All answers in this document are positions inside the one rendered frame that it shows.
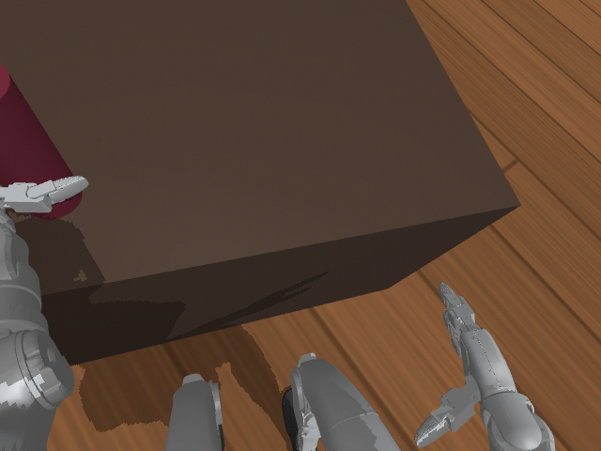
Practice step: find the right robot hand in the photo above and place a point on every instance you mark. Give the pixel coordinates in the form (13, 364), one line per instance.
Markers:
(486, 372)

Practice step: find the right robot arm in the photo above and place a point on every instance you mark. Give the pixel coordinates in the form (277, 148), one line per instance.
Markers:
(512, 424)

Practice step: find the left robot hand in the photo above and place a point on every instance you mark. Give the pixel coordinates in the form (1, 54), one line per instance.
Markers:
(30, 197)

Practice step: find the bottle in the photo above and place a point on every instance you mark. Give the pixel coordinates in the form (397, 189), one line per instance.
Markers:
(27, 154)

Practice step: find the right robot foot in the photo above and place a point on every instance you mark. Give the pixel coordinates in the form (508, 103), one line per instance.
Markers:
(290, 419)

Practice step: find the left robot arm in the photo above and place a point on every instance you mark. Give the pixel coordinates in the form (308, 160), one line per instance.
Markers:
(34, 376)

